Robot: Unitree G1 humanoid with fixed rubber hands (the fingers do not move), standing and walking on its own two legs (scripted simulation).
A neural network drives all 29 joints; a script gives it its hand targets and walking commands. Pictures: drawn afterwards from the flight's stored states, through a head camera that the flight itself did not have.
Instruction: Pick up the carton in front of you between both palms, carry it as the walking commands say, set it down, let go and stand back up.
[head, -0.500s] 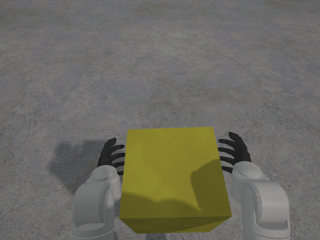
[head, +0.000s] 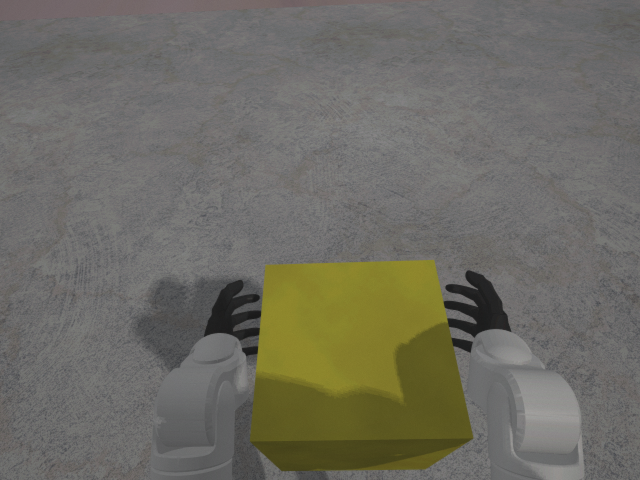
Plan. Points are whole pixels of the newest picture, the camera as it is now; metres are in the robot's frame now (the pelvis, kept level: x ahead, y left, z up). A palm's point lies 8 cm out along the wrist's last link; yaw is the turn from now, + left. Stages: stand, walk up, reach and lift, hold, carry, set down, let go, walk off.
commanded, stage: carry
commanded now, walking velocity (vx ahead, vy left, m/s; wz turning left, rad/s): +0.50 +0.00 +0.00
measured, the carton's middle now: (351, 374) +0.28 +0.00 -0.04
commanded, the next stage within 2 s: none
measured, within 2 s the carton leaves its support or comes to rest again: neither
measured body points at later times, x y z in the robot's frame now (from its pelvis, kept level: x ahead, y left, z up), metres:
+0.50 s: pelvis +0.34 +0.01 -0.01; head +0.34 +0.01 +0.44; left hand +0.62 +0.15 +0.09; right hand +0.62 -0.14 +0.10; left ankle +0.19 +0.12 -0.74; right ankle +0.45 -0.11 -0.74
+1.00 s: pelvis +0.63 +0.02 -0.01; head +0.67 +0.02 +0.44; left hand +0.93 +0.15 +0.07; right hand +0.92 -0.14 +0.09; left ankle +0.72 +0.10 -0.74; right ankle +0.50 -0.10 -0.72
